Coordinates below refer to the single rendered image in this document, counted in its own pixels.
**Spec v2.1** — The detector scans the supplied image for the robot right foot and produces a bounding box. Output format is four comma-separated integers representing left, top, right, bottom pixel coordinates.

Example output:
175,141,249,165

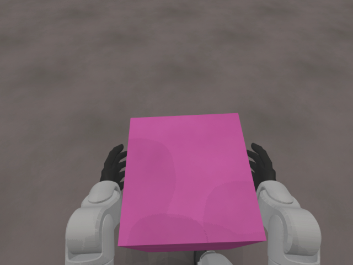
194,250,207,265

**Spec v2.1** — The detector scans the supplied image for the robot right thigh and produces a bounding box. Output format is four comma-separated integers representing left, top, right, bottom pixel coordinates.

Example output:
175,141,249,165
197,253,233,265

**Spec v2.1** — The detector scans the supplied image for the left robot hand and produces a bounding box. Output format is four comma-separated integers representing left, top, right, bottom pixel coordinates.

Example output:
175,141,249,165
100,144,127,191

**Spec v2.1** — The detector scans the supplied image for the robot right forearm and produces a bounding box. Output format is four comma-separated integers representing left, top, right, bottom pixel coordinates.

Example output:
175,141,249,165
256,181,322,265

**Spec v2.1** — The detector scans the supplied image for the right robot hand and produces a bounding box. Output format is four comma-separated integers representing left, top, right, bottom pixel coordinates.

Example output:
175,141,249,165
247,143,276,191

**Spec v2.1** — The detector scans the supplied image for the carton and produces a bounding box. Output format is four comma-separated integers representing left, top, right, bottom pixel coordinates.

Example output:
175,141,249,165
118,113,266,252

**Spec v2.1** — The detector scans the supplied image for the robot left forearm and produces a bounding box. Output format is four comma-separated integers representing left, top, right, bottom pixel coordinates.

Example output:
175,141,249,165
65,181,122,265

